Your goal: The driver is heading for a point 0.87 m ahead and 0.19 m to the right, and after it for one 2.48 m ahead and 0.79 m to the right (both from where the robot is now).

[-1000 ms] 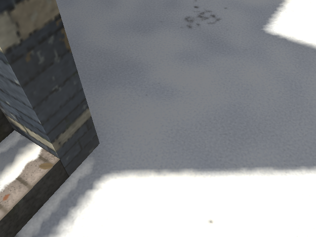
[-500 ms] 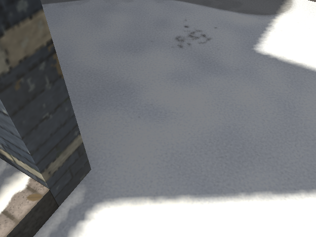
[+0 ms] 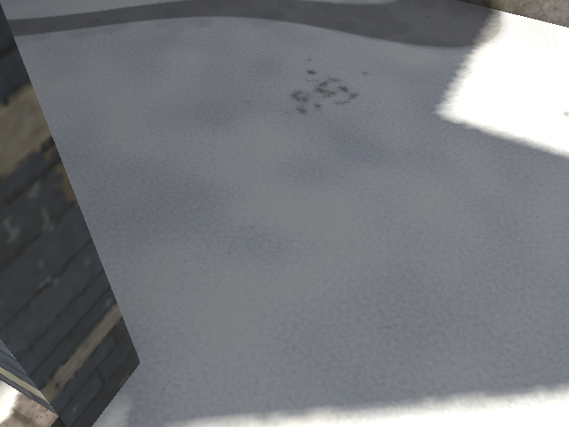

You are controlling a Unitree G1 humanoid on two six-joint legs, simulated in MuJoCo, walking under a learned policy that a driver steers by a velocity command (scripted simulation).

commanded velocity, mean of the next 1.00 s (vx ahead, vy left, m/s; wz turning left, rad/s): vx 0.30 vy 0.00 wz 0.00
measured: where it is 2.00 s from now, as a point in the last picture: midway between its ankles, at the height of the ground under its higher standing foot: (323, 285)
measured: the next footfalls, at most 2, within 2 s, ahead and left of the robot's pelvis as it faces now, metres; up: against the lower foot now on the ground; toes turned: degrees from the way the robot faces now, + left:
right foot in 0.20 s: +0.28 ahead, -0.16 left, +0.00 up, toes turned -2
left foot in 0.72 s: +0.26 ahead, +0.06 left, +0.00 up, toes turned +3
